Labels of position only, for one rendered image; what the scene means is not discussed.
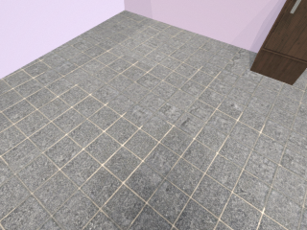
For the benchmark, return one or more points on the cupboard door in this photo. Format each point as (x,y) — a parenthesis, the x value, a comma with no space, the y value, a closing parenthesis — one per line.
(290,35)

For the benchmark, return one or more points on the handle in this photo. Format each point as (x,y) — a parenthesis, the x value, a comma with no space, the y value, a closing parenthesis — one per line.
(295,6)

